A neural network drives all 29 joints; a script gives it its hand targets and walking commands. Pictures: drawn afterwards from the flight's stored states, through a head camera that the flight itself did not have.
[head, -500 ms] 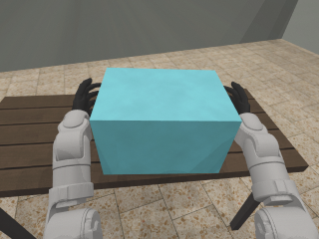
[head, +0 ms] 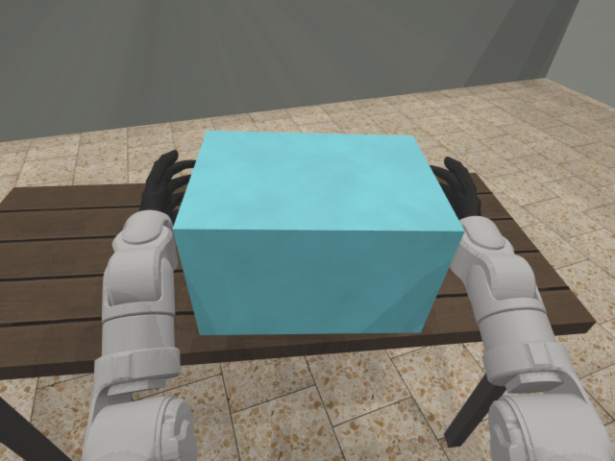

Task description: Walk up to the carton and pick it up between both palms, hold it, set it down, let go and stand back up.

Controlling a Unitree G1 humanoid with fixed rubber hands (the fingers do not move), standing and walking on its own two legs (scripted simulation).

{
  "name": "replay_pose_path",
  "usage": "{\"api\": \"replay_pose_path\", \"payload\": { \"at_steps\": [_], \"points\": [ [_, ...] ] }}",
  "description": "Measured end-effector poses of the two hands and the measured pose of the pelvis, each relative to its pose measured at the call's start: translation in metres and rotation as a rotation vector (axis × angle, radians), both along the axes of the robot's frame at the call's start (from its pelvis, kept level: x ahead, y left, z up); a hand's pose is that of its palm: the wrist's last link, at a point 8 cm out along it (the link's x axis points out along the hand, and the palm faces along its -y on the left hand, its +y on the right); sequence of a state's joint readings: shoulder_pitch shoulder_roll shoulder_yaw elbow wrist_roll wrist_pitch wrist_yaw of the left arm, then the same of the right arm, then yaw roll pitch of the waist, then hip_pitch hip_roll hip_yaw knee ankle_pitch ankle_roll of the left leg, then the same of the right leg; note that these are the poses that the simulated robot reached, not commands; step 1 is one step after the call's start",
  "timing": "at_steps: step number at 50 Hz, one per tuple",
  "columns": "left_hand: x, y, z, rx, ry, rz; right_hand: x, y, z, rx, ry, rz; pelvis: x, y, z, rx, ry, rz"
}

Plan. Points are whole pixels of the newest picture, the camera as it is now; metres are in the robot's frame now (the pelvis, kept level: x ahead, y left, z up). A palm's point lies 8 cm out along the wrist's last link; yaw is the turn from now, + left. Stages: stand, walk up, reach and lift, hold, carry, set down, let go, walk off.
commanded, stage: hold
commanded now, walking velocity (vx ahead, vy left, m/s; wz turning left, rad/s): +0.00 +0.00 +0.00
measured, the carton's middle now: (312, 230) +0.37 +0.01 +0.15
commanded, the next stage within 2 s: none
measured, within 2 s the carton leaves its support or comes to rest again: neither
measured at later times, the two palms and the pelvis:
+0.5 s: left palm (160, 214) +0.36 +0.19 +0.19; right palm (461, 219) +0.36 -0.18 +0.18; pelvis +0.00 +0.00 +0.00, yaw +0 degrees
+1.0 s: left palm (157, 218) +0.35 +0.19 +0.19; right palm (463, 224) +0.35 -0.18 +0.18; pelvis +0.00 +0.00 +0.00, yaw +0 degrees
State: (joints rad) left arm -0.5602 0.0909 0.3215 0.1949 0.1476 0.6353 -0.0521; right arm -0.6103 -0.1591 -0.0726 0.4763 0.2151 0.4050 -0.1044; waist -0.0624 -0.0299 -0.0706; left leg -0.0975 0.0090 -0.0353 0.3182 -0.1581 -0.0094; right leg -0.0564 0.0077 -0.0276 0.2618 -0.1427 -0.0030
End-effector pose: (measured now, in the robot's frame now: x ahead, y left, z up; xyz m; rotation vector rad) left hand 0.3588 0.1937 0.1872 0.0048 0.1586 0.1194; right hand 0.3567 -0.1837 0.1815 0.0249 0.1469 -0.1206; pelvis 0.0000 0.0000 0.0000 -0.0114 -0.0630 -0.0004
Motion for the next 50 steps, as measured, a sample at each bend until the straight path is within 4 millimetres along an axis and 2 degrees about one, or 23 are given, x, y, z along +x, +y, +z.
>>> {"api": "replay_pose_path", "payload": {
  "at_steps": [40,50],
  "points": [
    [0.000,-0.001,0.000,0.003,-0.001,0.001,0.000,-0.001,0.000,-0.001,-0.001,-0.002,0.001,0.001,0.000,-0.001,-0.001,-0.002],
    [-0.010,-0.001,0.002,0.011,-0.006,0.008,-0.008,-0.001,-0.003,0.007,-0.006,0.005,0.002,0.002,0.000,-0.001,-0.016,0.000]
  ]
}}
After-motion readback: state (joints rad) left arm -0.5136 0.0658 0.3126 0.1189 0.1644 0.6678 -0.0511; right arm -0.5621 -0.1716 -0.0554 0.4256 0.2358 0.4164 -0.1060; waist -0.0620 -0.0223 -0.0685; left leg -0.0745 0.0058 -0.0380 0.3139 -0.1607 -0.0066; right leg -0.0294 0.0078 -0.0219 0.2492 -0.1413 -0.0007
